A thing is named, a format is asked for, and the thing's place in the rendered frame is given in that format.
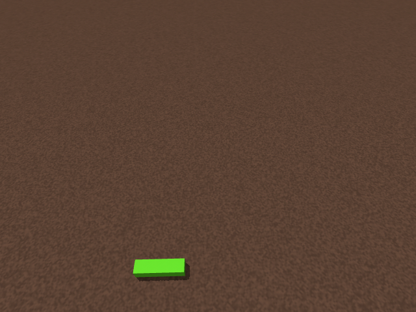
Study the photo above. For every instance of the carton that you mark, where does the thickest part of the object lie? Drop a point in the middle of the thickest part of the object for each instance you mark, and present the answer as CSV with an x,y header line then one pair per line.
x,y
159,267

